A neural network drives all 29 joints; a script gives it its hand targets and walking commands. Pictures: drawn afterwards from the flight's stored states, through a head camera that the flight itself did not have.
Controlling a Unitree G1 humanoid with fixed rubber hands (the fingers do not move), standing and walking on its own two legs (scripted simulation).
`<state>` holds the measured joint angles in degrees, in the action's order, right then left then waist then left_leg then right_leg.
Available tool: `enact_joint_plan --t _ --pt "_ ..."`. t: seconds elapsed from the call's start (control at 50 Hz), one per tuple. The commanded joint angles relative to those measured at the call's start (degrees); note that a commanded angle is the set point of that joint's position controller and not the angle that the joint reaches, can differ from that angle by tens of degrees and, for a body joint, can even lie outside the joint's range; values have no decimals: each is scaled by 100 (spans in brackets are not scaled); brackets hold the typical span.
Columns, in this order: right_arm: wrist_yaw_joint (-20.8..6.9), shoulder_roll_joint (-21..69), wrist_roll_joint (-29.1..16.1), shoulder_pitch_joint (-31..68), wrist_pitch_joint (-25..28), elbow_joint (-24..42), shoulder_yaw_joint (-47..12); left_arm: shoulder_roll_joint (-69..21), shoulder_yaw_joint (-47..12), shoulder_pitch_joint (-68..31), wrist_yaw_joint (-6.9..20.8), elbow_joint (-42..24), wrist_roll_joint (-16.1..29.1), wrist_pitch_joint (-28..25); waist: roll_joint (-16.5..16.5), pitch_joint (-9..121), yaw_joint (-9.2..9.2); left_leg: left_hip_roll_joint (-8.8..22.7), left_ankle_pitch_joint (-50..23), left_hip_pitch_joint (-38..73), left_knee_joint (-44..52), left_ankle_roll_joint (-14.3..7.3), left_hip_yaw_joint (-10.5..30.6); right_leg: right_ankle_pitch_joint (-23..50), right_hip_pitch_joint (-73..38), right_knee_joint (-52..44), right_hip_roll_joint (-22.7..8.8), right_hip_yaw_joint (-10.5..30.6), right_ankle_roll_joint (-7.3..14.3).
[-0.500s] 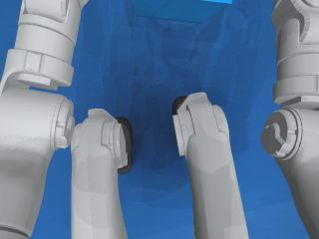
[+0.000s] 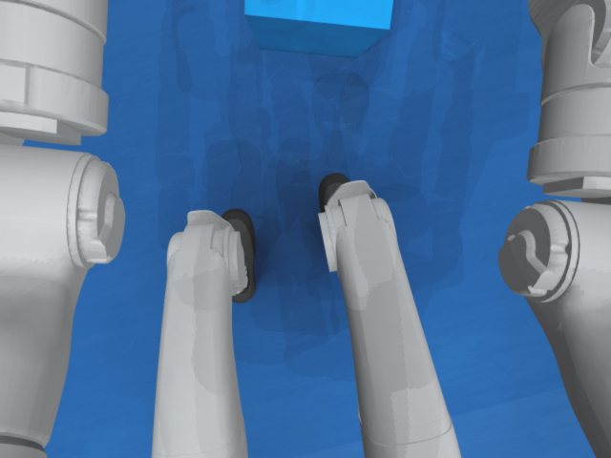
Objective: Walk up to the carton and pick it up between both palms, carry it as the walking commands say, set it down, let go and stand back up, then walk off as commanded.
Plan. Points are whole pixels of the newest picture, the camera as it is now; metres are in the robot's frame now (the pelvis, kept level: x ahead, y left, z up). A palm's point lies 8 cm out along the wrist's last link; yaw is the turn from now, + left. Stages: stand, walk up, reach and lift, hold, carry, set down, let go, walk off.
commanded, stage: set down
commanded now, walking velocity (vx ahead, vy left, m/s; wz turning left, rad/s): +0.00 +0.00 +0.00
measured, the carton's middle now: out of the picture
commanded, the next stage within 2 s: let go in 0.38 s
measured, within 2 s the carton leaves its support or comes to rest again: neither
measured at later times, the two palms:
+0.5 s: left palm out of the picture +0.62 +0.07 +0.01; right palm out of the picture +0.51 -0.29 +0.00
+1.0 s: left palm out of the picture +0.40 +0.13 +0.07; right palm out of the picture +0.34 -0.28 +0.09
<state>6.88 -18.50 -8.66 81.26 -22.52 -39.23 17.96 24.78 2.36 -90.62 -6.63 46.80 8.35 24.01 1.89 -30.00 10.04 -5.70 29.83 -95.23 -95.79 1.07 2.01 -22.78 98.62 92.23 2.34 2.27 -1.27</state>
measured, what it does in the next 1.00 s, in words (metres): rises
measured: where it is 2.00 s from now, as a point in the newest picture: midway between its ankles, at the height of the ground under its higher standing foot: (291, 254)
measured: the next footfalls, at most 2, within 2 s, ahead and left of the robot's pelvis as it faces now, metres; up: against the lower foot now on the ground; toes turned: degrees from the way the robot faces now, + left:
none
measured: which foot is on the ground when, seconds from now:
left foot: down 0.00-1.00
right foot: down 0.00-1.00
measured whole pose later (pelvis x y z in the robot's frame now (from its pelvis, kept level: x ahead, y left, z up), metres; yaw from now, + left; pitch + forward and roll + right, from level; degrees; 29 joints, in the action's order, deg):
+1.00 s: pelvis +0.06 -0.02 +0.19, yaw -1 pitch +17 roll +1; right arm -6.1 -13.4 0.2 16.5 -13.0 -21.3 6.4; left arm 6.7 7.2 -20.0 -8.3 22.1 -4.7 14.6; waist -1.8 -14.5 7.0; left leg -2.6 19.0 -47.0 -49.2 2.0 5.2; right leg -13.5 50.3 47.2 2.8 1.6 1.2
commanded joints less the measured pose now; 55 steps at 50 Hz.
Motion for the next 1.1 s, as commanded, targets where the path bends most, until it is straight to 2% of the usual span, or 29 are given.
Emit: enact_joint_plan --t 0.0,0.02,0.14,0.24,0.26,0.28,0.3,0.34,0.36,0.42,0.48,0.5,0.54,0.6,0.62,0.64,0.66,0.68,0.74,0.76,0.82,0.84,0.86,0.88,0.9,0.92,0.96,1.02,1.08 --pt "55 -1363 213 1930 118 1108 441 500 161 -2104 -46 -618 -98 -4 546 11676 476 -126 -735 3661 1636 78 -499 1660 -4316 -1422 83 -949 -121" --pt "-12 -1076 -40 1776 42 1545 50 737 343 -2089 -56 -1041 -196 -33 188 12479 192 -172 -1107 3839 1641 4 -574 2282 -5135 -1453 127 -770 -87" --pt "-21 -1108 -64 1701 -18 2021 -112 845 512 -1753 -19 -1492 -141 35 -474 12950 217 -238 -1528 4239 2425 -95 -519 3100 -6796 -2129 141 -635 -247" --pt "-9 -813 134 1125 20 896 193 1038 757 -1778 252 -641 -547 -214 337 11302 181 -209 -1025 3508 2779 -24 -665 2717 -6572 -2625 79 -408 -173" --pt "-25 -598 -274 1540 49 1623 -86 1006 690 -1894 262 -1361 -517 -265 380 11865 -252 -179 -1536 4208 3089 -120 -699 3124 -6944 -2710 57 -401 -234" --pt "-9 -796 7 974 133 1142 133 936 706 -1782 215 -948 -583 -323 323 11624 123 -163 -1219 4105 2978 -6 -685 2674 -6779 -2920 92 -408 -183" --pt "7 -927 -92 1046 186 1627 -4 624 585 -1740 267 -1448 -342 -349 371 12544 135 -122 -1735 4773 2989 9 -655 3304 -7429 -2936 86 -272 -142" --pt "-187 -297 41 870 293 301 -221 289 642 -1409 394 -109 -535 -443 241 10482 -49 -57 -1226 3856 3401 -122 -521 2528 -6393 -3051 15 -420 -197" --pt "-176 -523 372 557 309 -120 232 409 690 -1295 481 261 -673 -468 311 10335 346 -53 -1161 3853 3480 -29 -508 2466 -6259 -3265 26 -570 -147" --pt "-199 -473 594 324 696 723 395 341 847 -917 506 -219 -716 -740 123 10773 324 -69 -2279 4432 3612 1 -380 3812 -7036 -3306 97 -553 -167" --pt "-366 -751 822 534 899 622 279 -125 1054 -749 302 240 -863 -876 -69 10590 298 -109 -1717 3880 3595 27 -394 3375 -7018 -3307 32 -565 -64" --pt "-415 -698 752 531 822 859 208 181 1187 -646 248 -94 -1099 -820 240 11123 -96 -99 -1888 4496 3709 86 -482 3282 -7231 -3315 60 -544 -121" --pt "-487 -787 724 -341 858 995 147 -223 981 -183 -77 -753 -1088 -770 98 11620 295 -59 -2379 4922 3797 136 -261 3934 -7809 -3329 111 -604 11" --pt "-604 -586 727 -1848 722 1937 -577 -667 900 1846 -342 -1484 -1181 -627 -357 12905 -135 -140 -3363 6351 3845 123 -399 4562 -8624 -3446 206 -684 -10" --pt "-635 -1069 663 -548 768 2474 -357 -602 908 843 -426 -1891 -1022 -646 -632 12419 26 -185 -3063 5502 3801 121 -393 4589 -8432 -3335 231 -615 -8" --pt "-617 -962 1175 -1845 673 2479 -133 -805 784 2085 -433 -2503 -1211 -634 -578 13215 -23 -207 -3634 6017 3825 224 -383 5146 -9333 -3300 246 -554 28" --pt "-641 -977 976 -1819 691 2684 -326 -650 970 1630 -528 -2546 -1144 -632 -689 12293 227 -221 -2987 5260 4006 142 -388 5001 -9308 -3476 226 -543 -2" --pt "-697 -1157 1088 -2154 710 3086 -229 -630 952 2273 -535 -3039 -1192 -702 -751 11922 -122 -268 -2780 5480 4142 150 -532 4568 -9235 -3616 198 -470 -36" --pt "-858 -932 919 -3945 647 3083 -521 -808 538 3623 -536 -4164 -1216 -757 219 12014 -25 -146 -2825 6113 4265 219 -522 4477 -9688 -3784 40 -244 58" --pt "-1034 -513 754 -4068 566 2242 -864 -999 399 3469 -466 -4048 -1090 -715 47 11142 -205 -42 -2397 5998 4403 155 -415 3727 -8872 -3749 -1 -424 -41" --pt "-1147 -400 844 -6126 886 3208 -956 -1475 339 5978 -359 -4268 -1300 -852 -504 10465 -56 -20 -2464 6231 4835 169 -466 4062 -9856 -4440 17 -375 10" --pt "-1147 -231 578 -5152 960 3138 -953 -1078 662 5116 -382 -4320 -1357 -988 -442 9452 -372 -43 -1903 5503 4866 110 -526 3847 -9624 -4371 -11 -233 -134" --pt "-1257 -298 1049 -6479 1064 3023 -865 -1628 348 6689 -335 -3772 -1445 -975 -364 9315 -29 22 -2100 5961 5190 202 -437 3760 -9753 -4736 -18 -295 -115" --pt "-1241 -413 685 -5321 1190 2989 -846 -1417 409 5520 -186 -3416 -1083 -1141 -665 8072 -150 31 -1588 5304 5121 84 -479 3367 -9067 -4788 -14 -141 -133" --pt "-1304 -575 957 -5239 1223 2857 -691 -1187 766 5485 -165 -3464 -1399 -1178 -173 7622 -305 4 -1081 5111 5184 153 -600 2748 -9199 -4896 -132 -29 -138" --pt "-1294 -224 951 -6106 1317 2510 -777 -1349 653 6146 -131 -3065 -1409 -1318 -540 7317 -294 86 -1046 5259 5375 70 -473 2683 -9106 -4963 -125 -98 -211" --pt "-1326 -96 694 -6820 1508 3029 -1021 -1479 392 6886 -74 -3707 -1288 -1551 -217 7220 -524 139 -1274 5700 5562 13 -423 2890 -9456 -5066 -191 -6 -126" --pt "-1380 71 737 -6590 1565 1802 -1001 -1340 647 6343 161 -2546 -1378 -1664 -209 4956 -658 229 -63 5682 5888 -6 -387 163 -7777 -5675 -141 -54 -81" --pt "-1492 306 807 -8510 1617 2068 -1434 -1445 603 8588 347 -2093 -1484 -1679 -152 4932 -911 306 -384 6877 6321 -29 -357 1 -8187 -6240 -157 -229 34"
